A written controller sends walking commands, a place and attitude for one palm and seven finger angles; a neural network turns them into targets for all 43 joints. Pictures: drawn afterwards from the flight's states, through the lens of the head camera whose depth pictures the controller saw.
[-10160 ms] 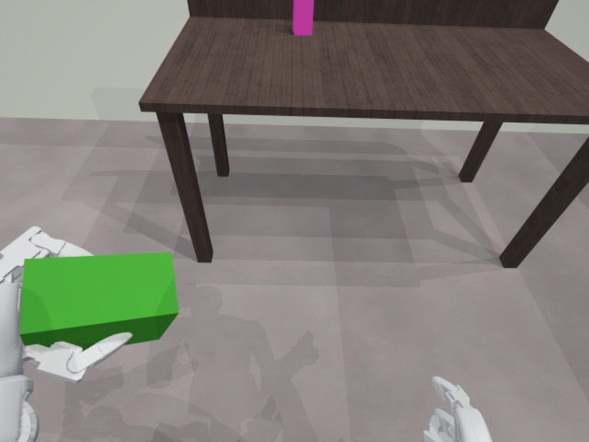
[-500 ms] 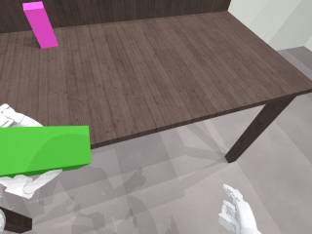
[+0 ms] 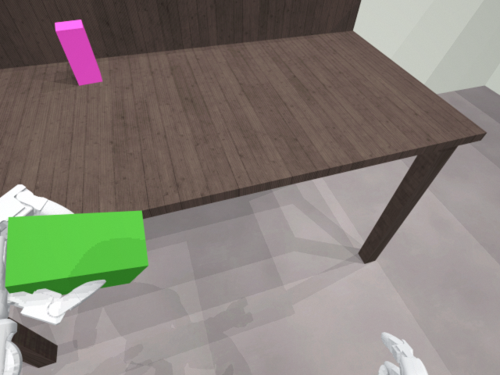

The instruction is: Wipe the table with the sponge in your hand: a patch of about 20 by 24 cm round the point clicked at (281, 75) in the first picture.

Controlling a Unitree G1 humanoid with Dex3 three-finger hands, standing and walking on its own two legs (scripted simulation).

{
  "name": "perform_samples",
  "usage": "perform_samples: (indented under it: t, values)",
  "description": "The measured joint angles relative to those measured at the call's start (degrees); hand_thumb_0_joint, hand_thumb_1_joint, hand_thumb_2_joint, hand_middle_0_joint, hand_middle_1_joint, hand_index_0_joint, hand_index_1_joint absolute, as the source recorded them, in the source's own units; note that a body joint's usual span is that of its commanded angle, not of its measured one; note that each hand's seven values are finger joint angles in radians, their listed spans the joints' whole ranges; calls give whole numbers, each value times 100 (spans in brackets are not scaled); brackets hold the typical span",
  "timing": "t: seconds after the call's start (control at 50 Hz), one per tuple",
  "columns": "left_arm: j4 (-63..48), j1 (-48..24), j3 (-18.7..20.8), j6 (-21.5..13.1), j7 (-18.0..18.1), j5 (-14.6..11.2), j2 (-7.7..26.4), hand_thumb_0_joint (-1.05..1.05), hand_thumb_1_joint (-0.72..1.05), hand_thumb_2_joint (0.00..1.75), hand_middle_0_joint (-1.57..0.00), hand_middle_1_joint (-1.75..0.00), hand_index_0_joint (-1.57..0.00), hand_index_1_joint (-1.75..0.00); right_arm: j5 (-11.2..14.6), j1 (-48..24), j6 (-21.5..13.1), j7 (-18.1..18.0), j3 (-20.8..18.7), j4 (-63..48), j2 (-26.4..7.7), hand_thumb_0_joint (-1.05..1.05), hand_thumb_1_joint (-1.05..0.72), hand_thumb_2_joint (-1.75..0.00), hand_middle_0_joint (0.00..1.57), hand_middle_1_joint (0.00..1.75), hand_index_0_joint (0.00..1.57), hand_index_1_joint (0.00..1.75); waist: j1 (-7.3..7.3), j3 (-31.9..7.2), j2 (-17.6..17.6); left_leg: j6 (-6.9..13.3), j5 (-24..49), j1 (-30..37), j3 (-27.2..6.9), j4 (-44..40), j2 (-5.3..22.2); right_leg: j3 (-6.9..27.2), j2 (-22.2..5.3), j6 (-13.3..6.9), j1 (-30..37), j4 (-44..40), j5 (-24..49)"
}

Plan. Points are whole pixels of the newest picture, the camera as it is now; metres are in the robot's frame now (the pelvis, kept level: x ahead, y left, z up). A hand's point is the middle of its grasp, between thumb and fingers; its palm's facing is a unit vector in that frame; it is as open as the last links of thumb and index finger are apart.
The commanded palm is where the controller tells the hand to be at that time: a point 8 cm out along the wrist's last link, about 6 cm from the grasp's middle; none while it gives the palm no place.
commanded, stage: come to a stop and stand still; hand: left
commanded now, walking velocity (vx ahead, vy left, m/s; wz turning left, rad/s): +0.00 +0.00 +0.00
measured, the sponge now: (99, 253) +0.22 +0.20 +0.15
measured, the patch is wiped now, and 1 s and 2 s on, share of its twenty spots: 0.00 0.00 0.00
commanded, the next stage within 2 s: look again from close up in 0.34 s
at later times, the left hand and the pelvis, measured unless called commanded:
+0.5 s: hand (16, 249) +0.20 +0.27 +0.19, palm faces +0.43 -0.77 -0.48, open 10.3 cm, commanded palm +0.12 +0.29 +0.18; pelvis -0.03 +0.00 +0.00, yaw +2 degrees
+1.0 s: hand (12, 219) +0.25 +0.31 +0.17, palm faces +0.40 -0.84 -0.37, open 10.3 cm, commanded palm +0.19 +0.34 +0.18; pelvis +0.02 +0.06 +0.00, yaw -2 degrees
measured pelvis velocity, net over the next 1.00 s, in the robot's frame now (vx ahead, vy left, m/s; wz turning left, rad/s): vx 0.02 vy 0.06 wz -0.03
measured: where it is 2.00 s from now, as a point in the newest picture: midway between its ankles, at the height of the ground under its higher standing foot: outside the picture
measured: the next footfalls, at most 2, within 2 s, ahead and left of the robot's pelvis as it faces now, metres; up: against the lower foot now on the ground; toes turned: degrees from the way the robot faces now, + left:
left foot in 1.40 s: +0.17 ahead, +0.23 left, +0.00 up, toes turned -3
right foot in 1.56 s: +0.14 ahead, +0.02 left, +0.00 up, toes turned -8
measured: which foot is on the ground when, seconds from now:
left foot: down 0.00-1.00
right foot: down 0.00-1.00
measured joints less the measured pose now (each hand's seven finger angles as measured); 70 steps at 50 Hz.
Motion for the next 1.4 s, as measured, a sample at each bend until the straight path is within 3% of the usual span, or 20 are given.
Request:
perform_samples:
  t: [0.06,0.24,0.32,0.44,0.48,0.54,0.58,0.62,0.68,0.72,0.8,0.94,1.04,1.18,1.22,1.26,1.3,1.32,1.34,1.4]
  values:
    - [92,-6,-10,2,-10,62,14,0,-51,101,-75,-133,-73,-133,-9,19,-66,-10,56,-114,51,2,-91,-90,20,30,20,30,17,-51,-20,-12,11,-65,4,-16,1,28,5,202,-57,-31,27]
    - [195,-151,-148,27,-33,76,-144,0,-51,101,-75,-133,-73,-133,-34,-126,-181,106,186,-108,197,2,-90,-90,20,30,21,30,82,-92,151,22,-357,-396,-85,397,21,-10,68,-181,-203,-58,235]
    - [145,-160,-202,87,-3,61,-130,0,-51,101,-75,-133,-73,-133,-55,-151,-98,118,222,-44,213,2,-90,-90,21,30,21,30,31,-55,146,48,-149,-375,-147,317,-25,-27,52,-173,-177,-106,298]
    - [151,-34,-144,91,11,80,-45,0,-51,101,-75,-133,-73,-133,-56,15,-27,66,242,-72,192,2,-90,-90,21,30,21,30,9,-80,116,52,128,-248,-106,56,-33,31,61,14,-97,-233,185]
    - [456,-773,-120,-61,-125,159,550,0,-51,101,-75,-133,-73,-133,111,332,-178,-103,370,-352,128,2,-91,-90,20,30,20,30,151,14,91,56,131,-366,-216,137,-70,23,61,101,-158,-168,168]
    - [1237,-1848,427,-385,-224,114,1053,0,-51,101,-75,-133,-73,-133,-18,382,-436,98,436,-252,139,2,-90,-90,20,30,20,30,258,18,-23,60,-50,-545,-206,384,-90,106,89,-64,-290,-111,417]
    - [1367,-1901,674,-429,-174,-25,903,0,-51,101,-75,-133,-73,-133,-51,380,-509,279,409,-252,77,2,-90,-90,21,30,21,30,214,-56,26,115,-185,-549,-194,459,-106,223,154,-92,-296,-135,402]
    - [1078,-1528,643,-385,-130,-79,526,0,-51,101,-75,-134,-73,-133,-54,402,-586,390,354,-296,-5,2,-90,-90,21,30,21,30,141,-113,87,153,-126,-446,-142,386,-135,377,196,-32,-242,-197,401]
    - [610,-798,185,-351,-200,7,5,0,-51,101,-75,-134,-73,-133,-68,377,-641,385,283,-270,-62,2,-90,-90,21,30,21,30,14,-149,70,250,-54,-240,23,171,-179,561,175,101,-142,-278,348]
    - [521,-441,-103,-310,-281,97,-171,0,-51,101,-75,-134,-73,-133,-93,349,-622,324,254,-265,-51,2,-90,-90,21,30,21,30,-71,-164,11,313,-41,-129,91,3,-234,628,128,175,-92,-334,293]
    - [574,-274,-159,-168,-335,185,-61,0,-51,101,-75,-134,-73,-133,-145,284,-567,218,232,-347,27,2,-90,-90,21,30,21,30,-134,-64,-137,400,-24,-17,118,-138,-374,660,-6,243,-59,-306,363]
    - [252,-477,309,-177,-193,31,83,-1,-51,101,-75,-134,-73,-133,-157,2,-570,286,252,-392,67,2,-90,-90,21,30,21,30,-27,71,-43,484,-219,-52,7,57,-438,557,-83,324,-15,-183,147]
    - [72,-364,194,-297,-165,-22,-84,0,-51,101,-75,-134,-73,-133,-142,-194,-480,325,209,-426,45,2,-90,-90,21,30,21,30,36,-63,64,582,-557,-155,-24,435,-506,533,-165,389,-133,257,-226]
    - [152,-430,165,-184,-190,-30,-87,0,-51,101,-74,-134,-73,-133,-93,-350,-355,321,168,-493,98,2,-90,-90,21,30,21,30,83,17,109,660,-933,-22,-30,742,-659,546,-327,378,-132,879,-784]
    - [127,-484,151,-141,-197,-38,-79,0,-51,101,-74,-134,-73,-133,-93,-352,-344,372,146,-514,96,2,-90,-90,21,30,21,30,54,75,241,588,-1016,-36,-98,914,-603,457,-289,381,-1,810,-830]
    - [-1,-556,137,-135,-189,-57,9,0,-51,101,-74,-134,-73,-133,-36,-383,-316,432,128,-497,100,2,-90,-90,21,30,21,30,26,161,263,272,-718,-523,-127,1852,-547,345,-302,362,64,790,-861]
    - [-214,-546,161,-232,-169,-86,82,0,-51,101,-74,-134,-73,-133,4,-433,-288,508,129,-420,68,2,-90,-90,21,30,21,30,90,259,189,159,-1239,-1176,-292,3149,-509,348,-323,420,101,849,-925]
    - [-337,-497,205,-283,-153,-87,92,0,-51,101,-74,-134,-73,-133,-2,-458,-258,540,134,-374,54,2,-90,-90,21,30,21,30,143,284,136,170,-1490,-1401,-392,3389,-413,402,-324,472,104,873,-951]
    - [-455,-437,260,-328,-133,-78,81,0,-51,101,-74,-134,-73,-133,-16,-485,-225,563,139,-326,46,2,-90,-90,21,30,21,30,190,300,73,182,-1522,-1513,-467,3264,-269,483,-330,521,98,909,-980]
    - [-671,-378,342,-390,-113,-66,-18,0,-51,101,-74,-134,-73,-133,-13,-470,-218,496,103,-328,-60,2,-90,-90,21,30,21,30,212,308,90,137,-764,-1198,-656,1601,113,696,-358,588,30,1339,-1266]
